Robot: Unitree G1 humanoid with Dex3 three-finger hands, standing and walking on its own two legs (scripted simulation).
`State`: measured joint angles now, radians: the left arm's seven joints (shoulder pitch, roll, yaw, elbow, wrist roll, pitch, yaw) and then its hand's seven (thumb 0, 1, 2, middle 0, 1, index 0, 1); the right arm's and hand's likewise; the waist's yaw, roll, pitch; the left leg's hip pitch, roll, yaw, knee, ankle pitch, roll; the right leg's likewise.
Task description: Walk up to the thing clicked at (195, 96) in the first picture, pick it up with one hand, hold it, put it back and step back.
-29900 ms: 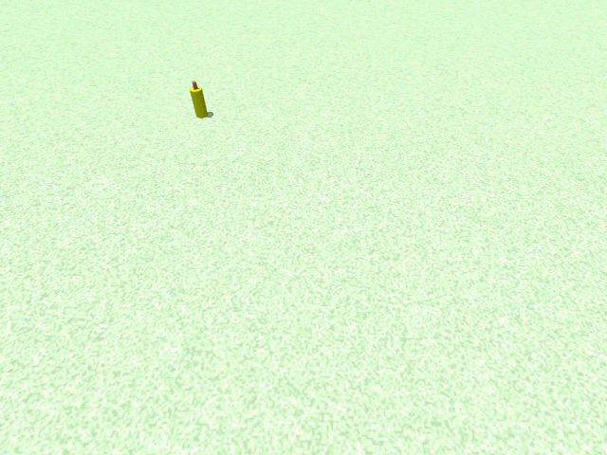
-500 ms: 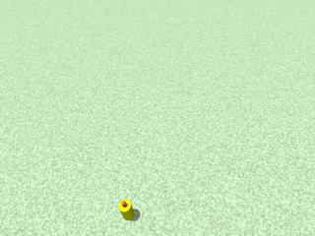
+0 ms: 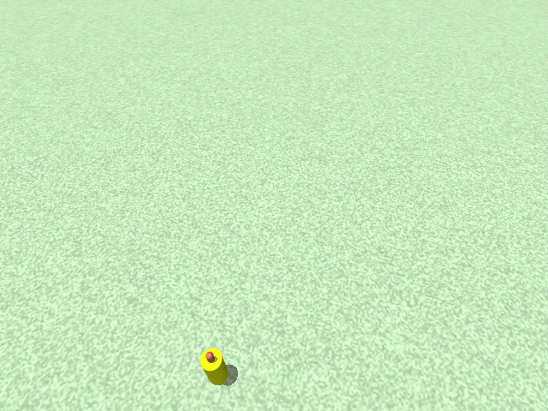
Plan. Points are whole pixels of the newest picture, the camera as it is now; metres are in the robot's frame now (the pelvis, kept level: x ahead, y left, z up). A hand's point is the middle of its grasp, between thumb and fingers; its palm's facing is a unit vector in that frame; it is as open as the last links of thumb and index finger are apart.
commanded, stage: stand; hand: left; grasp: from the side
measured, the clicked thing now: (214, 365) +0.39 +0.20 -0.67
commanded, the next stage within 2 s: step back in 0.92 s
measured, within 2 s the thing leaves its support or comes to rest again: neither
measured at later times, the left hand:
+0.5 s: hand out of the picture +0.08 +0.25 -0.16, palm faces -0.03 -0.94 -0.34, open 7.4 cm
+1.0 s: hand out of the picture +0.09 +0.25 -0.16, palm faces +0.00 -0.94 -0.35, open 7.4 cm
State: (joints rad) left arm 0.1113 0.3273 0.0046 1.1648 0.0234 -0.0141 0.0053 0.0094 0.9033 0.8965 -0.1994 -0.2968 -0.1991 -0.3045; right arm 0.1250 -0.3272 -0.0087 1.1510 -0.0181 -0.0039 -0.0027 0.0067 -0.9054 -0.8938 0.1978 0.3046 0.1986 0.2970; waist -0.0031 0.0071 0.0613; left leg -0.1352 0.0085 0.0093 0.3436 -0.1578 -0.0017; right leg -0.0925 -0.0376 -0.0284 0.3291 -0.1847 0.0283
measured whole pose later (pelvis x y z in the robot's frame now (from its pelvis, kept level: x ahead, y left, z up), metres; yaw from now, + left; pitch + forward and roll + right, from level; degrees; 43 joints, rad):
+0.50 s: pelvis +0.01 +0.00 +0.00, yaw +0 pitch -2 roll +0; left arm 0.11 0.33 0.01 1.16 0.02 -0.01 0.00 0.01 0.90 0.90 -0.20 -0.30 -0.20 -0.30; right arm 0.11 -0.33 -0.01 1.15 -0.02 -0.01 0.00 0.01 -0.91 -0.89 0.20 0.30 0.20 0.30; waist 0.00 0.01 0.06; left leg -0.12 0.00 0.01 0.33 -0.17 0.00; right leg -0.08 -0.04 -0.03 0.31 -0.19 0.03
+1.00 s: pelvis +0.01 +0.00 +0.00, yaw +0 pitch -2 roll +0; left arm 0.10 0.35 0.03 1.10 0.00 0.00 0.00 0.01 0.90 0.90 -0.20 -0.30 -0.20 -0.30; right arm 0.08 -0.35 -0.02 1.10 0.00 0.01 0.01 0.01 -0.90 -0.89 0.20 0.30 0.20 0.30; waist -0.01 0.00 0.09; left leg -0.18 0.01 0.00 0.40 -0.19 0.00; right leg -0.13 -0.04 -0.03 0.39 -0.22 0.02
